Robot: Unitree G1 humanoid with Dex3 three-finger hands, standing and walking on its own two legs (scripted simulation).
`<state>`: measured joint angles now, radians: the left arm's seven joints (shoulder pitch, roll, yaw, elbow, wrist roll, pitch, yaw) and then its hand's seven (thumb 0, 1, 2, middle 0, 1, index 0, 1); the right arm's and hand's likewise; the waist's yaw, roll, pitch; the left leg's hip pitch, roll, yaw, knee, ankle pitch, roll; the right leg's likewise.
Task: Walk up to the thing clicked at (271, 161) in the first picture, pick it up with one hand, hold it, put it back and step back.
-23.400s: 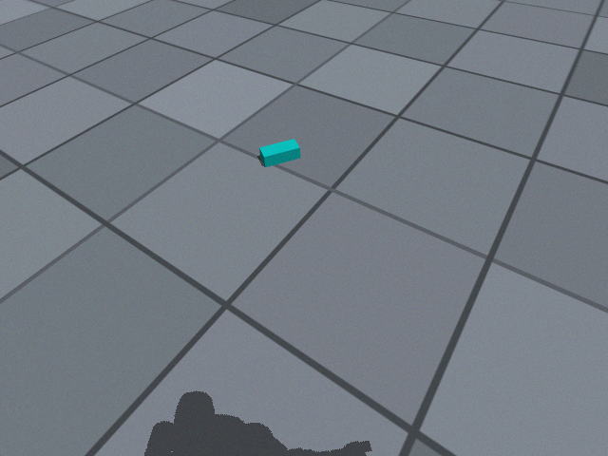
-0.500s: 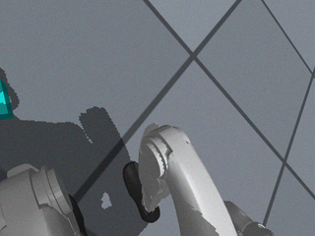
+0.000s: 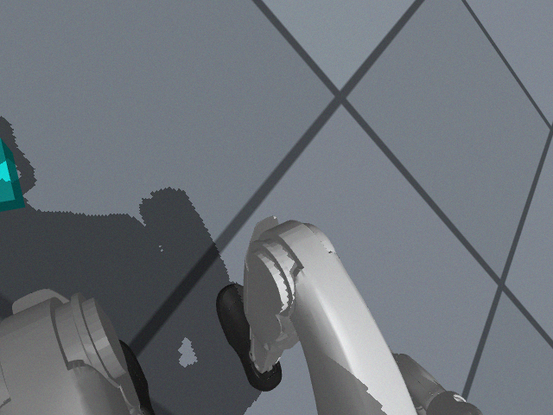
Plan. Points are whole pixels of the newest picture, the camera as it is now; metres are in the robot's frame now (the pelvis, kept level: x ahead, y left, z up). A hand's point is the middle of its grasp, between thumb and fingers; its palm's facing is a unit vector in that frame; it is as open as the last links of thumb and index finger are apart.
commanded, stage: close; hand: left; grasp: from above
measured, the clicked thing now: out of the picture +0.46 +0.35 -0.27
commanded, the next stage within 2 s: settle in 0.10 s
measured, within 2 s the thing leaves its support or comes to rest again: leaves its support in 0.60 s
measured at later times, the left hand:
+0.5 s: hand out of the picture +0.45 +0.34 -0.24, palm faces -0.46 -0.12 -0.88, open 11.5 cm
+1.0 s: hand out of the picture +0.43 +0.35 -0.16, palm faces -0.46 -0.06 -0.88, open 11.4 cm
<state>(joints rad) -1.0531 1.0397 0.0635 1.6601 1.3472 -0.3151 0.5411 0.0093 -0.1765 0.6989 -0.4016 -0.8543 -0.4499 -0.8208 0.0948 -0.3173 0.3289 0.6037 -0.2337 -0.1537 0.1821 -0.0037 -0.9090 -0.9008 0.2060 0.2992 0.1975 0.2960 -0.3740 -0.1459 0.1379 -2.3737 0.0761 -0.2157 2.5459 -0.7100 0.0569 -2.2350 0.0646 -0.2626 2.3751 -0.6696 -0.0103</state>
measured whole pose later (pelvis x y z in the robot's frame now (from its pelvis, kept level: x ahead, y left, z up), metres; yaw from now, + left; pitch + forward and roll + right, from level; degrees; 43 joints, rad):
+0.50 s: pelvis +0.00 +0.00 +0.00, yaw +0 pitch +29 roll -14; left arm -1.02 1.02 0.09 1.59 1.34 -0.30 0.49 0.01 -0.21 0.70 -0.46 -0.80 -0.52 -0.76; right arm 0.11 -0.31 0.31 0.60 -0.23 -0.14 0.18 0.00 -0.93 -0.90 0.21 0.30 0.20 0.30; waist -0.37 -0.14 0.13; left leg -2.37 0.07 -0.22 2.54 -0.71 0.05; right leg -2.23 0.06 -0.26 2.37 -0.68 -0.02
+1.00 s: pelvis +0.00 +0.00 +0.02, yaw +4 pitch +33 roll -12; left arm -0.93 0.84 0.02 1.28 1.26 -0.26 0.28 0.01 -0.23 0.70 -0.51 -0.76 -0.57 -0.70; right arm 0.13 -0.30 0.15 0.64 -0.14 -0.06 0.18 0.00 -0.93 -0.90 0.21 0.30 0.20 0.30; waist -0.25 -0.04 0.00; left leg -2.36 0.05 -0.15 2.44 -0.68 0.05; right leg -2.23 0.04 -0.21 2.32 -0.68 -0.02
